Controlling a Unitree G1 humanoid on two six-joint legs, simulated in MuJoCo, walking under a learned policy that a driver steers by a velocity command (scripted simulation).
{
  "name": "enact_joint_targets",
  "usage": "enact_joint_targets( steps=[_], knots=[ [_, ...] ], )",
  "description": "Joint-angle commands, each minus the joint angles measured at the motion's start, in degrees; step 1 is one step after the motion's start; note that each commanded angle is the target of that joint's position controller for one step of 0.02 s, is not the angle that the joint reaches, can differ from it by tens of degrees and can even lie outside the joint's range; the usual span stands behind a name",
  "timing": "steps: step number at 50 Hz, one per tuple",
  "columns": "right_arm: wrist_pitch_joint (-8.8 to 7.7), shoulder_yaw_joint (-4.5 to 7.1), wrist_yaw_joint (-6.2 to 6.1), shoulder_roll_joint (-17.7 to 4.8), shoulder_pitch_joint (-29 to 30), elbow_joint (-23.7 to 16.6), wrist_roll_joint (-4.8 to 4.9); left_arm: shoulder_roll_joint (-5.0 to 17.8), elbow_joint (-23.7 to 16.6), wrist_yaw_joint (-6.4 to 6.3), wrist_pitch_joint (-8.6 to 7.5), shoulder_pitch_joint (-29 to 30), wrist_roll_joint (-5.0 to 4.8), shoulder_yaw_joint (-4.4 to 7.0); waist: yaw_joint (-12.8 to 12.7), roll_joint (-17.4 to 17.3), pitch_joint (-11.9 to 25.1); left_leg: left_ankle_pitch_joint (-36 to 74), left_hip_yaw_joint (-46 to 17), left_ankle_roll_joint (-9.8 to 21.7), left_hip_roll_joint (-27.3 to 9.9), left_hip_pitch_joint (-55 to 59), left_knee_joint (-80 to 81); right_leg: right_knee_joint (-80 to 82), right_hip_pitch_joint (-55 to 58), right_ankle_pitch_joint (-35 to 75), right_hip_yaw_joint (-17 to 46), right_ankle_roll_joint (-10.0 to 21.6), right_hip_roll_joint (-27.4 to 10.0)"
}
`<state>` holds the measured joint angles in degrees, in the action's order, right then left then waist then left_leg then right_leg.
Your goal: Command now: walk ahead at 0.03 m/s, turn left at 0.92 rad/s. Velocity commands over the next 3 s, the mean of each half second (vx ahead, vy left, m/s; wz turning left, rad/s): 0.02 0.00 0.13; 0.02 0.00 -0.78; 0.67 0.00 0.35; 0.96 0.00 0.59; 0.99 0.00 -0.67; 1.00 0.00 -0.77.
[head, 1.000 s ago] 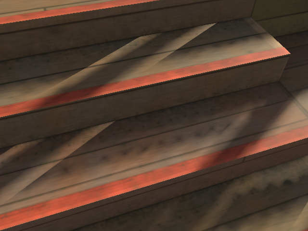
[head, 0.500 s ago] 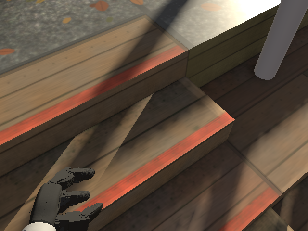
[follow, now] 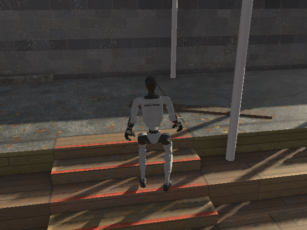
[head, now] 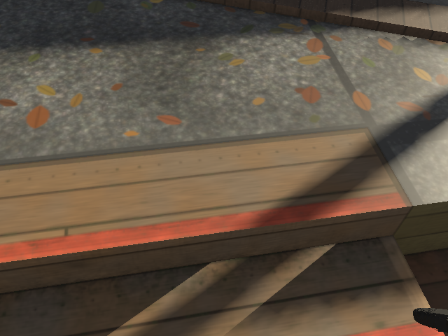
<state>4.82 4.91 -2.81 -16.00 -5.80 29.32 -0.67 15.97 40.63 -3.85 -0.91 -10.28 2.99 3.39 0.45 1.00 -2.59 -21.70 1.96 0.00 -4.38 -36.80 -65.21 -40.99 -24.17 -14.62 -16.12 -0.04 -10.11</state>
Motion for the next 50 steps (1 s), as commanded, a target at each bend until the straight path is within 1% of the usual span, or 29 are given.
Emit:
enact_joint_targets(
  steps=[1,2,3,4,5,6,7,11,13,15,17,20,21,22,23,24,25,28,31,36,39,41,42,43,44,45,46,48,50],
  knots=[
    [0.52,0.85,0.74,-3.04,-12.08,-0.59,0.72,5.86,-6.12,1.74,-0.23,7.03,-0.08,0.98,5.05,7.83,9.34,1.91,6.61,2.66,1.02,23.68,10.47,13.36,-2.97,-8.83,6.46,6.00,-10.91],
    [0.12,1.38,0.63,-4.05,-14.58,0.07,0.19,5.29,-5.87,2.24,0.70,5.51,-0.44,1.02,5.75,3.97,8.20,0.01,5.12,3.54,2.38,25.88,17.65,6.56,-3.37,-14.22,4.41,3.57,-8.22],
    [-0.94,1.51,0.72,-5.17,-18.29,2.02,-1.01,3.49,-5.50,3.10,2.36,3.25,-0.70,0.86,5.67,-4.87,4.57,0.51,-0.74,4.97,3.71,27.34,27.08,-6.53,-7.05,-17.58,1.98,0.74,-3.89],
    [-2.56,1.33,1.28,-8.84,-15.40,-0.69,-1.71,0.25,-7.06,3.97,3.50,-0.04,-0.58,-0.12,1.93,-17.05,-1.63,9.06,-22.76,8.20,-5.23,25.55,34.45,-23.47,-22.13,-26.37,3.16,-3.18,1.31],
    [-2.88,2.66,0.06,-12.71,-11.97,-4.53,-0.34,1.13,-11.59,3.67,3.98,2.99,-0.54,-0.26,3.09,-18.71,3.19,16.51,-39.08,14.06,-12.52,23.83,44.60,-29.14,-24.84,-20.20,14.27,-5.85,5.26],
    [-2.98,3.18,-0.68,-13.95,-9.31,-4.80,-0.67,1.17,-12.26,2.68,3.79,3.63,-0.03,-0.21,2.23,-17.29,4.13,1.83,-40.78,15.99,-14.06,19.28,50.18,-32.62,-22.43,-15.27,17.08,-5.91,4.60],
    [-2.70,2.22,-0.85,-11.53,-4.89,-5.38,-0.90,1.64,-12.27,1.89,3.19,5.67,-0.14,0.00,0.78,-16.06,1.36,-6.81,-34.76,15.07,-11.35,15.84,50.34,-33.37,-21.32,-9.80,17.67,-5.76,4.24],
    [-4.68,-2.51,0.08,0.88,-2.65,-3.80,-1.44,1.24,-7.41,1.48,3.73,1.79,-1.16,0.50,-0.94,-8.50,5.45,13.79,-18.49,12.67,-7.36,16.51,43.39,-35.19,-12.03,-4.13,16.05,-4.06,5.54],
    [-5.68,-3.57,-0.32,2.91,-7.76,-0.49,-2.10,-2.13,-5.49,2.45,3.60,-0.62,-2.29,-0.67,-0.24,-4.57,5.90,15.34,-15.30,11.64,-7.54,21.78,43.35,-24.03,-9.77,-7.67,16.33,-2.77,5.54],
    [-5.76,-2.95,-0.85,1.45,-8.09,0.47,-2.55,-3.13,-5.57,3.04,3.05,0.65,-2.96,-1.07,1.20,-7.25,4.63,17.24,-10.94,11.04,-6.39,24.56,42.81,-11.33,-5.71,-11.38,14.04,-0.80,6.97],
    [-5.89,-1.77,-1.21,-0.98,-7.56,0.55,-2.39,-1.25,-5.68,2.58,2.58,-0.51,-2.52,0.01,1.74,-8.37,5.58,28.68,-9.13,12.49,-8.75,24.82,38.72,-8.12,-1.48,-11.80,11.97,0.69,9.11],
    [-5.22,-0.45,-1.27,-3.50,-7.27,2.02,-0.73,-2.09,-5.95,2.44,1.44,-3.34,-2.31,0.24,-0.49,-5.31,6.40,27.00,-6.48,9.94,-8.54,23.68,32.90,6.29,5.14,-2.99,9.82,2.31,11.09],
    [-5.14,-0.16,-1.12,-3.44,-7.21,2.43,-0.37,-0.98,-5.83,2.56,1.17,-4.41,-1.94,0.69,-1.35,-2.66,5.71,20.05,-4.52,7.60,-6.36,19.91,28.14,10.55,8.64,2.37,14.08,3.30,9.78],
    [-4.90,-0.62,-0.70,-0.78,-6.69,1.30,-0.30,3.47,-6.29,2.46,0.60,-7.07,-1.26,1.96,-1.91,8.38,6.81,7.14,0.19,3.97,-1.61,9.50,14.43,14.84,15.85,15.45,30.01,5.89,1.01],
    [-4.20,-1.23,-0.29,0.92,-4.71,-1.04,0.64,8.74,-7.33,2.30,0.70,-9.36,-1.94,3.84,-3.68,19.12,7.46,-12.63,0.87,-0.54,8.07,-1.30,5.33,20.39,18.27,24.87,49.60,16.17,-8.51],
    [-4.25,-1.51,-0.26,2.01,-4.30,-0.10,0.08,7.80,-8.00,2.33,0.62,-10.37,-1.64,4.04,-4.24,13.90,6.81,-13.47,-4.60,-2.11,7.15,-3.21,-4.77,23.42,16.79,21.53,53.93,20.68,-9.60],
    [-4.51,-1.37,-0.05,1.62,-2.98,0.77,-0.42,5.86,-8.37,2.04,0.91,-7.61,-1.36,3.72,-3.35,8.52,5.08,-9.38,-5.84,-2.66,6.19,-4.27,-10.07,22.24,14.09,15.12,49.36,20.70,-7.02],
    [-4.87,-1.05,1.13,0.65,1.03,-0.13,-1.90,3.08,-10.52,1.07,1.84,-0.64,-1.28,2.72,-0.66,1.47,5.46,-2.12,-5.76,-3.18,4.68,-5.13,-11.87,18.38,10.12,11.37,39.88,16.22,1.26],
    [-4.32,-2.20,1.79,2.51,1.87,-0.39,-1.27,3.61,-10.06,0.37,2.03,-3.20,-1.40,2.87,-1.69,1.87,8.29,-1.00,-3.42,-3.11,5.72,-5.04,-5.52,16.05,12.96,17.00,38.22,14.39,3.67],
    [-3.37,-3.67,0.81,3.03,2.38,-1.88,-0.53,5.41,-10.06,0.20,2.57,-4.99,-0.62,3.58,-2.46,6.10,9.44,-6.26,-3.43,-1.73,8.24,2.37,7.86,15.43,10.64,19.77,42.63,13.06,4.31],
    [-3.58,-3.51,0.14,1.26,-2.50,-1.20,0.40,5.77,-11.37,1.68,2.76,0.38,-1.09,4.00,-0.11,8.95,10.47,-4.96,-4.71,0.00,9.30,13.48,20.14,14.55,6.45,21.75,45.48,10.81,5.30],
    [-3.95,-3.19,-0.86,1.27,-7.55,0.33,0.94,5.32,-10.68,2.79,2.77,2.49,-2.24,4.30,2.64,7.31,8.67,4.67,-2.75,-0.16,9.79,24.91,39.10,11.09,1.44,15.86,43.18,6.70,9.76],
    [-4.13,-2.29,-1.63,-2.33,-7.47,0.44,-0.28,2.96,-10.45,3.35,2.51,1.21,-3.18,4.07,1.61,-1.26,7.80,7.47,-10.45,1.60,1.52,32.32,46.29,1.43,-6.81,-1.14,37.65,2.90,14.65],
    [-3.77,-1.37,-1.91,-8.60,-2.98,-2.29,-0.61,-1.43,-11.35,3.44,2.35,-4.34,-3.22,3.12,-2.53,-16.60,8.90,19.11,-27.94,6.88,-17.76,35.65,48.21,-16.63,-17.53,-23.22,22.92,-0.95,22.77],
    [-3.86,-1.41,-1.49,-5.64,-1.35,-4.13,-2.13,4.57,-10.43,3.58,2.42,-4.87,-0.18,4.18,-2.08,-16.29,10.76,24.98,-30.99,11.67,-21.11,27.54,47.41,-29.72,-16.63,-22.56,19.53,-3.24,16.39],
    [-4.58,-2.90,-1.25,-0.58,-0.37,-4.50,-2.20,6.29,-8.97,3.83,2.47,-3.60,0.41,4.68,-2.38,-11.40,8.98,20.09,-27.71,12.88,-17.26,23.70,46.55,-36.56,-14.61,-17.61,20.09,-3.89,14.13],
    [-5.19,-3.75,-0.95,1.77,0.43,-3.61,-1.91,6.34,-8.55,4.52,2.83,-0.67,0.20,4.47,-2.71,-5.95,4.87,13.04,-20.84,11.97,-12.10,21.60,45.69,-39.42,-16.18,-12.08,20.96,-4.07,12.70],
    [-5.63,-2.89,-1.28,-0.39,-3.21,-1.47,-2.41,3.45,-7.97,5.95,3.58,-0.18,-1.22,3.19,-1.21,-7.95,3.80,1.81,-14.79,11.38,-5.87,25.29,46.67,-37.00,-20.14,-7.22,19.16,-4.69,14.54],
    [-6.24,-1.74,-0.70,-2.80,-9.70,0.55,-2.44,3.06,-7.18,7.03,3.63,0.54,-1.13,2.55,1.78,-9.23,5.01,-13.97,-18.34,12.28,-7.05,30.49,50.14,-36.35,-23.50,-6.72,19.00,-4.20,16.39]
  ],
)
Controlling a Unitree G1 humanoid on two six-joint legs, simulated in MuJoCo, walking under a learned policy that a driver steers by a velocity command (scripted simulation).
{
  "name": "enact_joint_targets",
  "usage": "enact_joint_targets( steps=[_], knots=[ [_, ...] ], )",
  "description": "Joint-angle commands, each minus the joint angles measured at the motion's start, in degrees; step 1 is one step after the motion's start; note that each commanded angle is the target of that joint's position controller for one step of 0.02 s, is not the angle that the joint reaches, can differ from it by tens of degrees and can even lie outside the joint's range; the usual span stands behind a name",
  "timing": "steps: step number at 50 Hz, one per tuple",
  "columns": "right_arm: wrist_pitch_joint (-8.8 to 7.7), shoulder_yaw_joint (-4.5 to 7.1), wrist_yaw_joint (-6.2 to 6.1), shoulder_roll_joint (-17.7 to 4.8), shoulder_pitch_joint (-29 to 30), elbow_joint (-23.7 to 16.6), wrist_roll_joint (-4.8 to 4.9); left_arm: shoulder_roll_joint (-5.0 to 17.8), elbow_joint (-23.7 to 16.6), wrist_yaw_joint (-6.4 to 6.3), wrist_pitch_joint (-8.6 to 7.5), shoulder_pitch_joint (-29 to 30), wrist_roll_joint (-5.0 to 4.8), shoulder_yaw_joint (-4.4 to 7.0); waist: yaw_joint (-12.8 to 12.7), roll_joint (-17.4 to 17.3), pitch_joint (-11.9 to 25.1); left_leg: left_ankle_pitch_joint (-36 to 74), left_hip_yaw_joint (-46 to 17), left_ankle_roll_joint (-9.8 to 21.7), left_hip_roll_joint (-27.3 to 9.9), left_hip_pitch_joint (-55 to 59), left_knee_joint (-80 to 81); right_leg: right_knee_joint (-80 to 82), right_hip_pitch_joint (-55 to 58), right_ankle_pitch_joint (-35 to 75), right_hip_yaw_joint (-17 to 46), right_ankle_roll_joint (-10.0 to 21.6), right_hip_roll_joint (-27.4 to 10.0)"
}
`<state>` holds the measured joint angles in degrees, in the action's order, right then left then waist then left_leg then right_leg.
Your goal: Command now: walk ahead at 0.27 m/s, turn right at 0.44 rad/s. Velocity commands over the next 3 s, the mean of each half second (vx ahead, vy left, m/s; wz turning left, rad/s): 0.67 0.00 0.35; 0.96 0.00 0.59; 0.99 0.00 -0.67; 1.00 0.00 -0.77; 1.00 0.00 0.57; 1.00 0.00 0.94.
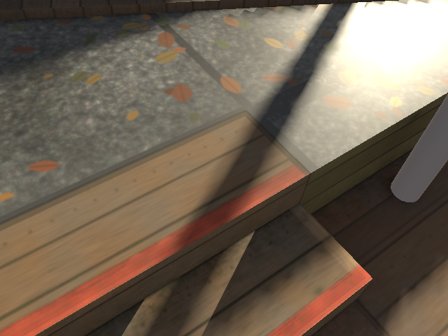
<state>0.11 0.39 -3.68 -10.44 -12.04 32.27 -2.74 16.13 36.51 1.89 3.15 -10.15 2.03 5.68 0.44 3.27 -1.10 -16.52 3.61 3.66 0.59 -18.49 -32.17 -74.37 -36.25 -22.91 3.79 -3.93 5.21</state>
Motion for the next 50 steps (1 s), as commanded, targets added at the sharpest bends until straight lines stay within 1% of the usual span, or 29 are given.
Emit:
enact_joint_targets(
  steps=[1,5,7,10,13,15,16,17,18,19,21,23,26,29,32,34,35,36,37,38,39,40,41,42,44,46,48,49,50],
  knots=[
    [-1.99,3.38,0.48,-9.34,-6.88,-0.59,-0.22,1.27,-4.55,0.90,-0.76,3.75,0.18,-0.54,3.29,-11.46,2.96,-24.30,-24.05,9.88,-13.80,14.84,18.08,-3.45,-15.22,0.22,2.09,0.01,1.22],
    [-3.73,4.27,1.40,-9.09,-11.53,4.06,1.47,-0.08,-5.41,0.90,-2.73,8.34,1.39,-2.22,3.21,-6.85,1.29,-21.73,-28.93,12.24,-13.98,18.83,21.77,4.35,-19.51,4.37,-3.24,0.08,-4.10],
    [-4.23,3.88,1.88,-6.89,-11.76,4.68,1.53,-0.73,-4.78,1.53,-3.49,9.39,0.21,-2.91,3.88,-6.95,1.43,-16.50,-26.31,12.02,-11.13,13.19,23.03,13.94,-11.83,4.76,-6.45,-0.20,-4.39],
    [-4.90,5.21,2.04,-9.57,-10.30,4.69,1.16,-1.97,-5.75,2.01,-4.52,9.58,-1.37,-3.42,3.07,-12.06,1.14,-8.99,-25.88,11.13,-9.97,6.36,23.89,26.96,1.90,4.08,-5.55,2.05,-3.66],
    [-4.39,6.33,3.05,-10.36,-8.32,4.92,1.42,-1.42,-4.81,-0.12,-5.47,3.78,-1.93,-2.93,-0.14,-14.46,1.57,-7.73,-25.62,11.32,-9.02,-0.61,21.27,38.99,17.63,1.65,-5.77,5.40,-2.23],
    [-3.48,6.71,3.61,-9.40,-7.81,5.75,2.43,-2.06,-3.24,-1.93,-6.38,-3.05,-2.22,-2.22,-4.01,-10.04,0.90,-3.10,-24.97,10.47,-6.37,-6.71,12.92,51.32,31.91,13.45,-7.76,5.59,-1.60],
    [-3.93,6.68,4.38,-8.51,-5.92,5.19,3.07,-0.02,-1.97,-2.93,-7.08,-8.13,-1.45,-1.27,-7.02,-5.36,3.88,0.37,-20.76,8.91,-2.36,-14.45,0.79,50.99,43.61,13.11,-6.29,4.43,-4.17],
    [-4.79,5.64,4.70,-4.46,-0.52,2.69,3.40,4.84,-1.34,-3.41,-7.92,-13.43,0.31,-0.20,-10.80,5.11,5.18,-3.19,-12.79,5.99,3.47,-26.36,-20.29,54.95,51.45,1.65,6.72,3.48,-15.37],
    [-4.83,4.70,3.84,-1.44,-1.35,0.58,5.21,10.54,-2.28,-3.99,-7.38,-11.47,2.01,0.52,-8.22,12.09,9.03,-8.08,-6.81,2.88,4.96,-37.64,-38.43,60.41,53.41,-3.87,25.64,6.66,-28.78],
    [-4.12,4.87,2.92,-3.99,-4.33,1.63,3.92,8.08,-3.78,-4.06,-7.00,-6.17,2.16,0.67,-5.42,9.21,12.21,-2.57,-8.40,1.64,-0.41,-38.43,-56.26,61.59,46.85,-18.19,32.57,11.21,-31.94],
    [-2.96,4.16,2.99,-2.10,1.62,1.24,0.46,0.86,-1.89,-3.19,-7.99,-3.26,0.89,-1.62,-2.51,-0.60,4.19,1.99,-7.76,0.38,-1.09,-47.91,-82.13,58.58,38.00,-10.59,18.75,11.22,-26.65],
    [-2.38,2.49,3.80,1.79,3.65,0.01,0.84,-3.10,4.54,-2.61,-9.67,-9.91,1.33,-3.23,-0.45,-0.74,1.10,0.99,-9.26,1.95,-1.67,-54.42,-93.86,58.73,33.89,-6.28,10.25,9.64,-24.25],
    [-1.00,0.02,3.21,6.23,12.72,-3.33,1.39,-4.24,13.23,-1.05,-11.48,-17.51,1.44,-3.91,-0.05,-0.54,-4.20,-4.77,-10.61,5.76,0.11,-68.73,-109.84,61.54,34.17,-5.43,4.82,8.17,-25.68],
    [0.06,-1.52,3.16,5.28,22.44,-7.74,1.99,-5.29,16.55,0.28,-12.19,-13.77,0.53,-4.77,3.79,-3.37,-11.67,-2.58,-5.47,6.42,0.12,-61.17,-90.13,69.57,17.35,0.93,-9.39,1.68,-19.19],
    [1.71,-1.04,4.08,0.64,24.07,-8.81,2.02,-1.18,17.45,-2.73,-12.24,-15.34,-1.38,-5.04,2.60,-0.33,-7.36,-3.78,7.61,5.95,-0.22,-42.13,-70.99,77.41,15.50,39.23,-17.80,5.19,-16.87],
    [1.78,-1.02,4.03,-0.30,15.96,-5.90,1.93,6.24,15.41,-4.66,-11.82,-13.79,-3.56,-3.73,7.51,1.54,3.72,-6.74,13.44,8.21,2.73,-20.71,-55.24,66.01,22.92,96.54,-23.90,6.42,-16.13],
    [2.39,-0.66,3.64,-1.40,9.79,-4.67,2.33,10.83,14.08,-5.53,-11.87,-13.98,-3.93,-2.56,10.45,4.84,10.34,-10.79,12.58,8.25,4.19,-14.24,-51.00,57.14,29.78,115.65,-21.63,7.95,-20.37],
    [2.67,0.96,3.26,-4.60,-0.96,-2.69,1.76,13.78,11.15,-5.28,-11.07,-10.57,-3.61,-1.17,14.85,7.84,17.80,-16.88,11.40,8.43,6.86,-7.63,-48.64,41.98,35.65,130.41,-19.48,8.76,-22.92],
    [1.35,2.67,3.41,-9.25,-6.43,-1.26,1.64,16.14,6.95,-3.32,-10.28,-6.55,-3.46,0.18,14.94,8.37,21.32,-22.19,7.42,8.49,9.68,0.70,-37.72,25.74,34.16,128.65,-17.16,10.83,-22.98],
    [-0.02,4.88,4.12,-12.39,-7.58,-0.55,2.70,14.37,4.94,-1.53,-10.06,-6.57,-3.11,0.83,14.61,4.55,20.93,-19.15,-5.01,10.94,10.00,11.91,-18.37,2.88,23.85,94.48,-14.45,10.72,-18.49],
    [-1.36,6.60,5.16,-15.36,1.04,0.64,4.77,0.62,1.24,0.44,-10.70,-4.14,-0.27,-2.06,7.03,-15.63,11.74,-1.30,-29.66,13.97,1.04,15.61,-4.04,-22.27,-4.88,16.63,-9.27,6.87,-5.19],
    [-0.26,6.29,3.97,-16.42,0.77,0.82,3.68,-0.95,-5.71,0.97,-12.14,-2.14,2.84,-2.82,4.23,-13.48,17.60,2.02,-50.02,18.14,-6.53,21.28,7.99,-38.41,-17.16,17.16,0.30,6.04,-3.55],
    [-1.09,6.27,3.21,-15.45,-3.37,3.36,2.07,-0.86,-6.69,0.47,-12.36,-0.57,1.90,-2.96,4.71,-4.24,15.05,-9.43,-54.41,18.99,-11.14,20.69,12.50,-48.18,-23.77,14.02,0.84,6.13,-4.68],
    [-2.15,5.51,3.40,-12.91,-4.58,5.95,1.36,-2.73,-7.98,-0.22,-12.41,1.75,1.01,-3.64,3.18,0.05,5.77,-11.79,-53.03,17.25,-12.14,13.57,13.77,-53.95,-29.88,11.72,0.03,6.60,-5.01],
    [-4.83,4.23,4.10,-9.08,-10.60,13.95,-0.33,-12.27,-12.14,-1.98,-9.54,9.21,1.29,-7.77,0.38,-0.83,-5.30,-6.16,-35.63,12.21,-11.51,5.21,13.26,-67.30,-43.20,2.86,0.37,10.19,-5.90],
    [-6.76,1.57,4.85,-2.88,-7.39,16.33,-0.09,-12.10,-11.36,-2.52,-6.68,7.76,-1.15,-8.32,-4.74,0.06,-10.94,-2.91,-19.56,4.82,-9.35,-8.75,18.10,-52.31,-38.79,0.61,2.78,11.04,-6.04],
    [-8.33,1.40,5.14,-4.14,-8.77,20.66,0.40,-11.66,-12.64,-4.23,-5.36,13.30,-2.54,-8.15,-4.55,-1.43,-12.76,8.95,-11.88,2.96,-9.62,-8.75,22.83,-54.08,-42.79,-4.65,1.92,12.12,-2.79],
    [-8.24,0.42,5.27,-2.82,-10.21,22.89,2.25,-11.75,-14.33,-4.38,-5.03,15.76,-2.52,-9.11,-5.96,-0.02,-14.14,14.43,-4.39,-0.35,-7.49,-10.77,27.16,-37.95,-38.45,-6.04,-1.03,13.34,-4.15],
    [-7.36,0.61,3.99,-4.52,-10.45,23.16,2.92,-9.92,-13.66,-3.77,-4.21,14.61,-2.92,-9.28,-6.10,-1.31,-8.94,27.84,0.93,2.00,-6.85,-14.22,35.08,-27.37,-24.38,-3.47,-8.55,13.16,-2.76]
  ],
)
Over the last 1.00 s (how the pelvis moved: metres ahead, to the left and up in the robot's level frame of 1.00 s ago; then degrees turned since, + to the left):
0.08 0.07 0.02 -25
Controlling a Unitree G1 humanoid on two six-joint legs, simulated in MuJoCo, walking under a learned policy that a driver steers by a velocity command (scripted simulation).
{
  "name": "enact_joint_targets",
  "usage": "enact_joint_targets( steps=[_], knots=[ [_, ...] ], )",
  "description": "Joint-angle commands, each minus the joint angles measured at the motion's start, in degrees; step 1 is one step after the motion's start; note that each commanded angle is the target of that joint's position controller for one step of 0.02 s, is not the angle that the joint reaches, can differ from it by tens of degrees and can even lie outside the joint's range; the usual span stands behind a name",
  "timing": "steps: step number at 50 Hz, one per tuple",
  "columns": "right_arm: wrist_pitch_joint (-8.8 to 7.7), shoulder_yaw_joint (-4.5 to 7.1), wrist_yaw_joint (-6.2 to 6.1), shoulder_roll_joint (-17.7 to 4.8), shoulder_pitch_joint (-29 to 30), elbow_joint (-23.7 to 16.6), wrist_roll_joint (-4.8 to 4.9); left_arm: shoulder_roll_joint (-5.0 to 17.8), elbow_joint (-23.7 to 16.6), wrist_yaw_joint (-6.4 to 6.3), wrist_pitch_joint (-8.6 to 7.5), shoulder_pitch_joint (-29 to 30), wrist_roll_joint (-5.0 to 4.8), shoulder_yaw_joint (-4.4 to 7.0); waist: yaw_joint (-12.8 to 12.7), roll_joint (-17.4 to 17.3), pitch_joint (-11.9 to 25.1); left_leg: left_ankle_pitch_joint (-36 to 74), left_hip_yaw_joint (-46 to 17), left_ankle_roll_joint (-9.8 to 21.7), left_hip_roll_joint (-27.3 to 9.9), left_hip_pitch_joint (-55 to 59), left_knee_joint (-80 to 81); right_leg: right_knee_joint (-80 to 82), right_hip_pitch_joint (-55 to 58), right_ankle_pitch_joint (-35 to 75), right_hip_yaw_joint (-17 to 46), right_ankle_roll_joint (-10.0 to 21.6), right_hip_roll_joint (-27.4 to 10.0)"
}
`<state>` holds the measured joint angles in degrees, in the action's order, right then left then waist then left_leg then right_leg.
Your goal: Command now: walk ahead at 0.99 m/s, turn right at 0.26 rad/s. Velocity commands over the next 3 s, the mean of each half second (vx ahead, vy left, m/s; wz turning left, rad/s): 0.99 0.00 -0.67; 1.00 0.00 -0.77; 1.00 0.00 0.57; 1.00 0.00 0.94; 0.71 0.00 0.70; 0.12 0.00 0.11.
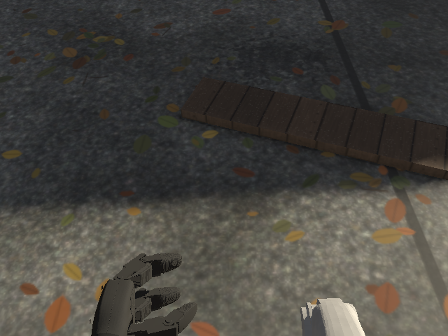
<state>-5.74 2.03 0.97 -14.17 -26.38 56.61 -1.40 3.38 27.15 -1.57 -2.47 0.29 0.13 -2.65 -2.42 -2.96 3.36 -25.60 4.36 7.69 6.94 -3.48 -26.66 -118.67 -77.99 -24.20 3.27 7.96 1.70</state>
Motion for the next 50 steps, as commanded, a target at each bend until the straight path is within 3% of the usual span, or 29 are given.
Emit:
enact_joint_targets(
  steps=[1,3,4,5,6,7,8,9,11,12,14,16,19,22,24,25,26,27,29,33,37,39,42,43,44,45,46,47,50],
  knots=[
    [-1.62,-1.78,-1.76,0.12,6.17,-3.15,2.85,5.91,-0.65,0.77,1.33,-3.45,-0.89,0.04,-5.97,7.83,-7.62,60.75,5.80,-2.64,-9.81,-33.16,26.22,25.96,38.27,2.12,-15.35,1.17,0.92],
    [-3.88,1.64,-3.46,-13.33,1.69,-5.79,6.15,11.01,3.33,2.25,1.42,-12.00,-1.69,2.38,-8.61,6.38,11.17,98.42,2.74,0.27,-13.71,-24.77,15.84,38.72,68.16,9.88,-19.87,0.42,6.85],
    [-4.05,3.57,-4.20,-19.50,4.70,-8.26,6.02,13.99,7.50,2.60,2.30,-19.99,-2.80,4.31,-11.96,0.59,16.73,116.57,3.32,-0.55,-14.78,-13.08,5.71,43.93,68.83,8.63,-17.58,0.04,8.17],
    [-4.37,4.44,-3.71,-19.68,9.23,-10.81,3.99,17.22,9.49,3.17,2.56,-27.12,-2.51,5.75,-15.36,-5.38,17.04,122.23,1.76,-3.05,-17.63,-3.37,-8.44,52.85,66.86,4.32,-17.26,0.65,7.94],
    [-3.80,5.63,-2.79,-19.50,14.04,-13.12,4.18,21.92,9.95,3.44,2.23,-31.18,-2.62,7.93,-21.58,-2.36,15.54,109.64,1.94,-5.50,-13.22,-3.20,-39.76,70.32,70.10,5.27,-8.24,6.83,7.54],
    [-3.62,3.19,-0.91,-7.33,22.43,-17.09,1.71,22.24,15.55,3.47,1.33,-30.39,-2.77,9.04,-17.74,10.68,7.05,29.27,-0.01,-5.35,-1.62,-23.55,-68.38,78.39,72.82,8.32,5.51,11.10,5.19],
    [-4.43,-0.02,0.76,4.21,17.53,-25.63,-2.46,19.00,13.76,2.50,1.40,-19.14,0.04,7.89,-2.12,14.58,10.04,11.35,-8.79,-6.51,1.68,-44.53,-91.38,84.89,76.69,13.92,34.55,18.24,-2.03],
    [-4.69,-1.72,1.52,5.92,14.92,-28.55,-3.33,16.01,13.50,1.71,0.87,-18.99,0.38,7.38,-1.26,7.93,13.09,10.93,-13.35,-3.82,-0.41,-51.16,-95.49,95.29,77.96,-5.41,48.32,18.94,-7.94],
    [-3.36,-3.91,0.54,8.51,18.32,-31.49,-4.21,12.18,18.24,1.15,-1.02,-22.00,1.87,6.67,3.30,-4.87,-3.35,5.42,-13.66,-2.06,-4.23,-59.86,-94.65,97.75,64.53,-5.52,40.61,13.36,-6.30],
    [-1.78,-4.31,-0.12,6.78,16.27,-30.90,-3.85,14.14,17.14,0.78,-1.82,-19.68,2.30,7.09,5.70,-6.75,-6.32,1.26,-13.21,-2.90,-6.77,-58.23,-86.33,98.14,58.26,-4.65,32.28,11.11,-4.44],
    [0.87,-3.76,-1.17,1.60,18.75,-31.83,-1.93,14.89,17.13,1.58,-3.45,-15.87,1.35,6.40,8.91,-7.11,-13.44,0.25,-10.06,-5.12,-10.64,-50.35,-63.73,104.24,43.06,-3.51,20.58,8.06,-0.52],
    [1.23,-3.16,-1.05,-3.18,25.69,-34.69,-1.09,17.84,16.89,1.50,-4.29,-17.48,1.07,7.16,5.98,-4.55,-14.78,9.44,-5.80,-8.00,-13.31,-38.87,-40.12,110.73,37.96,6.01,17.89,8.82,1.28],
    [0.36,-3.86,1.13,-0.58,25.47,-33.39,-0.05,22.97,16.59,1.50,-4.51,-19.89,-0.40,9.11,2.70,3.08,-4.39,29.18,-3.86,-8.24,-10.73,-12.43,-17.35,112.38,42.39,17.38,15.43,6.76,1.03],
    [0.01,-1.82,-0.22,-4.91,22.13,-29.79,0.71,25.00,17.11,1.74,-3.49,-24.87,-0.04,10.26,1.85,6.06,1.60,22.97,-2.25,-7.33,-5.27,-11.90,-4.25,97.05,68.11,45.58,16.44,3.05,-0.35],
    [-1.07,1.10,-2.46,-10.39,4.48,-25.79,0.28,25.48,15.52,2.67,-3.81,-21.37,0.85,10.50,11.66,6.78,13.04,17.33,-4.76,-6.09,-8.91,10.84,-5.58,68.94,63.03,48.41,15.45,-0.70,0.45],
    [-1.28,2.67,-3.63,-13.89,-6.18,-24.00,-1.65,16.96,13.43,2.59,-4.34,-20.90,1.80,8.49,13.93,-1.98,19.65,-0.39,-17.48,-4.71,-22.06,24.64,-8.77,49.74,51.04,15.18,11.15,-0.25,2.75],
    [-1.45,3.46,-2.90,-18.63,-0.20,-24.26,-4.17,12.04,8.92,2.40,-4.22,-27.67,-2.51,6.27,6.60,-23.01,28.31,-3.42,-52.56,2.88,-37.17,33.87,4.37,31.55,35.32,-2.97,4.88,-3.01,5.91],
    [-0.84,3.38,-2.38,-12.54,5.22,-25.43,-3.24,16.88,10.19,1.44,-3.01,-21.57,-0.76,6.68,7.99,-10.82,21.41,-15.22,-51.84,3.68,-34.06,27.19,8.23,29.03,27.99,3.66,2.35,-1.75,0.74],
    [-1.01,1.40,-1.68,-5.49,7.46,-22.73,-2.15,18.51,8.87,2.50,-1.85,-11.56,1.47,7.17,8.55,1.49,6.75,1.46,-32.80,1.20,-29.05,11.27,7.53,33.50,28.43,9.36,1.12,-1.64,-3.45],
    [-2.14,0.66,-1.21,-3.03,1.89,-14.41,-0.57,13.79,3.91,4.99,1.55,-6.40,2.10,5.47,3.53,-2.12,-2.86,24.29,-14.73,-3.14,-25.87,2.70,9.96,36.49,23.99,5.18,2.06,-2.10,-7.12],
    [-2.65,0.47,-1.48,-5.32,6.66,-12.35,-0.60,13.55,0.01,5.91,2.39,-2.68,2.23,4.07,-1.18,-4.62,-8.10,37.33,3.59,-6.41,-20.12,-6.31,16.67,52.36,32.03,17.84,-2.60,-1.82,-6.35],
    [-2.63,0.70,-1.54,-6.52,6.67,-11.11,-0.04,14.12,0.35,6.77,2.14,0.60,2.32,3.62,-0.71,0.36,-11.40,46.31,10.43,-7.25,-17.18,-8.47,18.70,65.34,40.83,22.71,-9.93,-0.38,-3.55],
    [-2.15,2.16,-2.65,-13.04,2.14,-11.32,0.07,16.27,4.00,6.30,1.71,-5.91,1.61,4.43,-2.91,-1.84,-4.00,88.73,11.86,-8.05,-19.03,-0.07,3.74,68.01,54.45,20.08,-16.35,2.48,4.39],
    [-1.58,2.56,-3.06,-15.30,2.84,-11.75,-0.09,16.56,5.36,5.91,1.00,-14.18,2.51,4.81,-7.90,-4.02,-0.68,91.14,9.72,-7.15,-22.09,-2.33,-7.58,71.36,64.10,17.68,-12.81,4.42,4.64],
    [-0.89,2.61,-3.02,-15.39,6.03,-12.80,-0.02,18.92,9.69,4.84,0.44,-27.70,2.57,6.36,-14.44,-4.30,4.58,85.92,7.92,-5.75,-22.24,-7.76,-21.54,77.96,80.30,22.26,-7.38,6.67,4.13],
    [0.07,2.34,-2.04,-12.27,4.45,-13.17,-0.05,23.75,12.32,3.23,0.73,-29.42,2.59,8.78,-12.36,6.11,6.38,34.82,8.47,-5.96,-12.70,-21.16,-47.07,81.97,94.51,19.76,0.23,8.48,-0.02],
    [0.12,0.14,-2.07,-4.09,4.25,-16.34,-0.68,28.75,10.71,2.41,0.96,-25.06,2.16,9.53,-5.50,15.81,7.80,-6.14,4.98,-5.34,-8.23,-34.75,-69.80,78.23,99.06,39.79,15.02,7.81,-11.61],
    [-0.33,0.29,-1.73,-7.41,1.48,-20.42,1.96,29.81,8.05,1.75,1.33,-26.18,2.27,10.09,-5.20,13.80,22.64,-1.74,-8.25,-4.40,-7.42,-43.56,-75.15,88.98,108.89,29.28,33.16,15.12,-21.13],
    [0.70,-0.40,-1.55,-5.62,8.64,-19.52,0.11,20.72,12.40,1.01,-0.83,-23.56,2.45,7.80,-0.03,-1.50,-1.07,4.58,-7.70,-5.00,-11.27,-45.41,-71.58,100.27,77.68,14.34,25.07,10.18,-18.86]
  ],
)
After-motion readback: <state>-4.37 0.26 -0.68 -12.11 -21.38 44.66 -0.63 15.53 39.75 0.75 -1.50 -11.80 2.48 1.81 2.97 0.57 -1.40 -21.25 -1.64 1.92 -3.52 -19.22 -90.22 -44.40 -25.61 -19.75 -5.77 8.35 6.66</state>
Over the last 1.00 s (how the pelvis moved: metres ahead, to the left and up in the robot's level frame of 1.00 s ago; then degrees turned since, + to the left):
0.48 0.14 0.14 31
